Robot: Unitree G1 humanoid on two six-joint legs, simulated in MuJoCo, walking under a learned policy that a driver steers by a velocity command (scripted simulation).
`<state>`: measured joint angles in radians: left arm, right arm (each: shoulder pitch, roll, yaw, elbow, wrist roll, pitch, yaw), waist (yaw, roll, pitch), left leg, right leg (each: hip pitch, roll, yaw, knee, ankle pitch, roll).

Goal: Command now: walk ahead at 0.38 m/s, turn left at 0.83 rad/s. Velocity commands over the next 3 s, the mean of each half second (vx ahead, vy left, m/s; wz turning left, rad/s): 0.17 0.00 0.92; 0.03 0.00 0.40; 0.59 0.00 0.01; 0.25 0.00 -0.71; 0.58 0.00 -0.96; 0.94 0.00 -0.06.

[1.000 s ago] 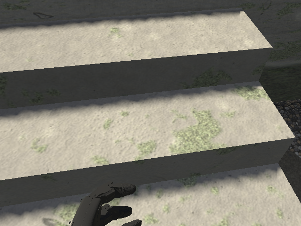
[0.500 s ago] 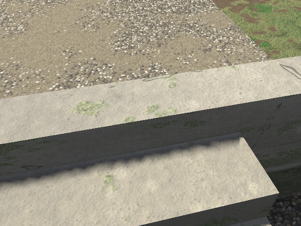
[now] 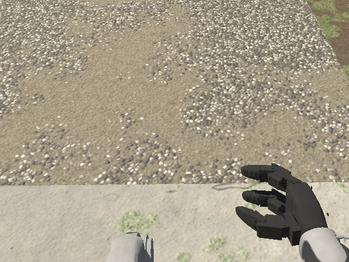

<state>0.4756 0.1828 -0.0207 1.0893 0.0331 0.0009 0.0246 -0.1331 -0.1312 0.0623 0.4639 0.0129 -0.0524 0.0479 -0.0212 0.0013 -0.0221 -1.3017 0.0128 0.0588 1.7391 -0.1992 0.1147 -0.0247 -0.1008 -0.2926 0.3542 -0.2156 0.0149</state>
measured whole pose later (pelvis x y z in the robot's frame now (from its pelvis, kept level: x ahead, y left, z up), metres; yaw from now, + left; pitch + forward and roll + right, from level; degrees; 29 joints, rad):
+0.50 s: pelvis +0.23 -0.02 +0.17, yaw +30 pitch +1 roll -4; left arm 0.01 0.09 -0.07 0.45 0.01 -0.05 0.03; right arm 0.37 -0.18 -0.01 0.64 -0.01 0.09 -0.07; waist -0.04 -0.06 0.01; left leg -0.28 -0.21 -0.46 0.58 -0.25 0.05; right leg -1.17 0.10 0.07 2.07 -0.40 0.09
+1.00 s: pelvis +0.33 -0.04 +0.26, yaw +39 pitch +1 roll +1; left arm 0.23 0.16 -0.01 0.59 0.01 -0.01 0.08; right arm 0.23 -0.21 0.01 0.57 0.03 0.04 -0.01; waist 0.03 0.01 -0.01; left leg -0.56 -0.05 -0.08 1.28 -0.21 -0.06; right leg -0.61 -0.03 0.01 1.08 -0.48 -0.03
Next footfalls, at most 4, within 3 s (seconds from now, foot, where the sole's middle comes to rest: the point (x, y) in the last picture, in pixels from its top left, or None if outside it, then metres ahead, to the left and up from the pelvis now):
0.06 left None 0.24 0.06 -0.61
0.62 right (210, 230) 0.48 -0.08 -0.44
1.18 left None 0.24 0.07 -0.61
1.54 right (141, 179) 0.66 0.13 -0.44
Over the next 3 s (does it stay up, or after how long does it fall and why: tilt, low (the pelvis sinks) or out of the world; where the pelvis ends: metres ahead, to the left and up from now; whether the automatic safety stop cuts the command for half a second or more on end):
stays up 1.18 -0.03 0.30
